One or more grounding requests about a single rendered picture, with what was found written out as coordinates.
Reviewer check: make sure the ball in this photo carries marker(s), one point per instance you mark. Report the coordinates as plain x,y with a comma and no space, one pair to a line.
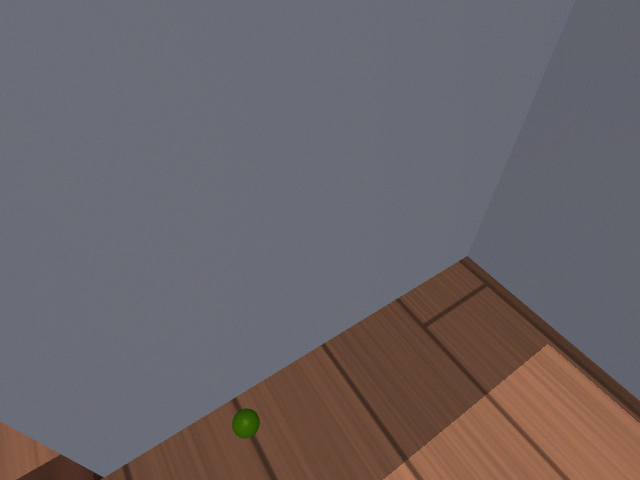
245,423

